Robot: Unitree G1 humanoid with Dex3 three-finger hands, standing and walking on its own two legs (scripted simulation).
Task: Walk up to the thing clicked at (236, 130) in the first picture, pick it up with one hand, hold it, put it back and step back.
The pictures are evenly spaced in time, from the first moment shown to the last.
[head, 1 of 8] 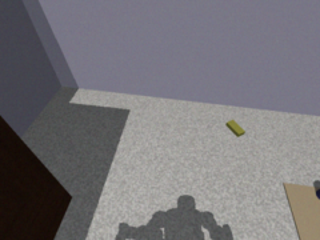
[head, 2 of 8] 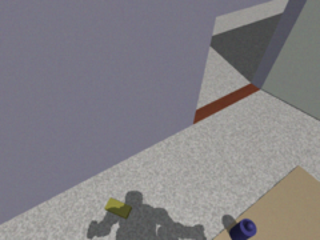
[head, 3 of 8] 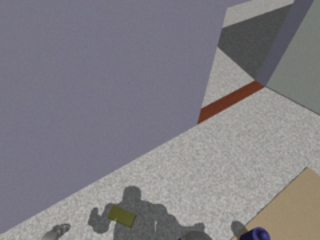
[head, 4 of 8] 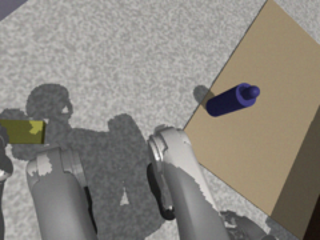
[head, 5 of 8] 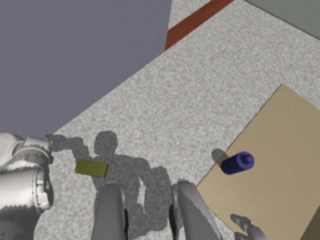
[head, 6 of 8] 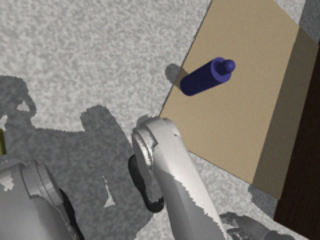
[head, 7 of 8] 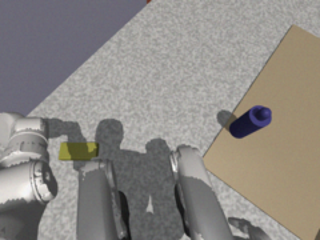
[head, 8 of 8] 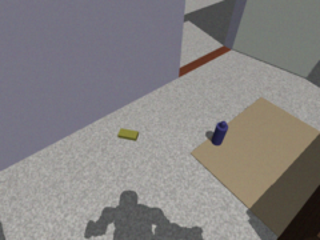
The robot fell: no
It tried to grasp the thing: yes
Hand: left
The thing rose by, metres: 0.00
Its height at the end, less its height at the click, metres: +0.00
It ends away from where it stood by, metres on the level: 0.02
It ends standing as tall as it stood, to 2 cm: yes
